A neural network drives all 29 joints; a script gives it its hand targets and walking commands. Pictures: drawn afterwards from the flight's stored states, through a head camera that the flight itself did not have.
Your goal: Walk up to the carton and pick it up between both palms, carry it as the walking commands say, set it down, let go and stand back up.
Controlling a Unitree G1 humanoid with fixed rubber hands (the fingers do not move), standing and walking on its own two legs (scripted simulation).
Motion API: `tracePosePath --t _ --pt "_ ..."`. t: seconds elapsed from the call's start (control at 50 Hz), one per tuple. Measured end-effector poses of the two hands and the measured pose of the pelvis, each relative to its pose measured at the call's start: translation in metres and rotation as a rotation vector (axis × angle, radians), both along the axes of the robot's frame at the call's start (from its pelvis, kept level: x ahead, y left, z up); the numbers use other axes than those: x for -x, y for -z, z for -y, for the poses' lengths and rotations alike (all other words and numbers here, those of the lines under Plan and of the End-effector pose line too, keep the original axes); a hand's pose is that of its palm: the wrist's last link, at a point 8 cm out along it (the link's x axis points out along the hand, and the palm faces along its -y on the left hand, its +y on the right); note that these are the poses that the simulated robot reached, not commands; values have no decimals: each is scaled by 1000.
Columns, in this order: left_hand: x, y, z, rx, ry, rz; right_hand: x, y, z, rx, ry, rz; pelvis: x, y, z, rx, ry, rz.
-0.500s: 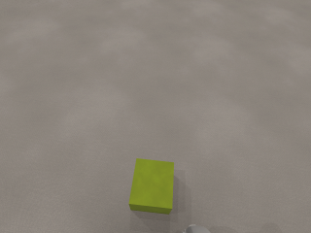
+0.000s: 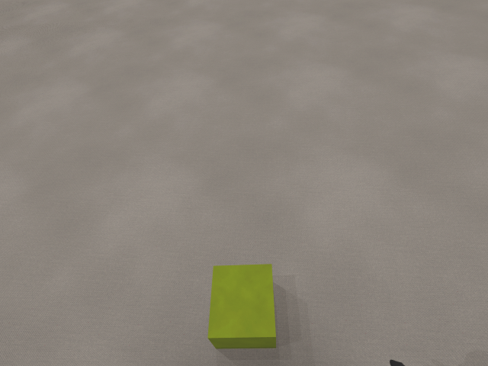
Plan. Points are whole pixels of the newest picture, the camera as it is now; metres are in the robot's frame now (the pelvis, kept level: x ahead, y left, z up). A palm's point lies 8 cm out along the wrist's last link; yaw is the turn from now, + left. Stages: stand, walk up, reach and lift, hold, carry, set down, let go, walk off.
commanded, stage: walk up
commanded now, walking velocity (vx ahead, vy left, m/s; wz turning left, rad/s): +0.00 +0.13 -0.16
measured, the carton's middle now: (244, 306) +0.43 +0.09 -0.69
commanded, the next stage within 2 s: stand in 1.66 s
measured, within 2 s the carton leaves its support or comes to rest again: neither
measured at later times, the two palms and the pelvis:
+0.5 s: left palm out of the picture +0.05 +0.30 -0.14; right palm out of the picture +0.04 -0.21 -0.12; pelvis -0.02 +0.05 -0.01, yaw -2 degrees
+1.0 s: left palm out of the picture +0.04 +0.36 -0.15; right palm out of the picture +0.01 -0.16 -0.12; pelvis -0.02 +0.10 -0.01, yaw -3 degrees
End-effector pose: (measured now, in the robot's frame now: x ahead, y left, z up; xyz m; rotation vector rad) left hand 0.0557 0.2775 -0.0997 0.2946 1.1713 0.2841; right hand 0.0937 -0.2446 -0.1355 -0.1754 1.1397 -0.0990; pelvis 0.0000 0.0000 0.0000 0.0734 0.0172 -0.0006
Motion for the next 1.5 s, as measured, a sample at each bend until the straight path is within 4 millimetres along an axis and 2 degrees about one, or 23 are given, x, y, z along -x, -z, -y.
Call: tracePosePath --t 0.1,0.16,0.22,0.28,0.44,0.5,0.56,0.62,0.74,0.8,0.86,0.92,0.98,1.12,1.32,1.5 --pt "6 6 -17 18 8 -18 11 -2 -16 16 8 -17 7 1 -19 19 7 -18" --pt "9 26 -27 61 23 -34 19 -4 -25 57 20 -3 11 9 -35 71 22 -33" --pt "5 39 -30 112 30 -29 39 -12 -30 99 36 -28 13 10 -45 94 29 -32" --pt "6 41 -29 152 34 -35 51 -23 -34 123 47 -45 14 5 -52 114 35 -35" --pt "8 42 -30 160 35 -35 53 -25 -35 130 46 -28 16 4 -53 116 36 -31" --pt "10 39 -26 141 32 -28 55 -20 -30 117 46 -30 19 5 -47 102 35 -28" --pt "13 37 -25 90 21 -8 55 -4 -26 86 45 -38 20 13 -40 62 29 -11" --pt "26 26 -31 54 10 -28 52 0 -33 48 50 -35 21 9 -43 46 36 4" --pt "33 13 -53 22 1 -39 51 1 -56 3 37 -40 23 3 -61 21 31 -3" --pt "36 21 -65 46 3 -54 50 0 -70 21 32 -38 23 6 -76 41 27 -19" --pt "31 41 -75 89 24 -65 57 -1 -81 61 52 -35 23 14 -91 84 45 -31" --pt "21 43 -77 123 34 -50 71 -12 -86 90 69 -61 22 9 -99 103 51 -35" --pt "19 46 -78 151 42 -51 81 -19 -87 119 79 -68 24 6 -104 117 56 -35" --pt "30 45 -75 153 39 -52 90 -18 -85 121 82 -51 34 7 -101 110 55 -20" --pt "41 31 -51 105 56 -8 103 -1 -65 60 86 -39 52 9 -74 69 58 0" --pt "49 31 -52 110 69 13 115 -1 -67 62 89 -39 63 9 -76 75 60 9"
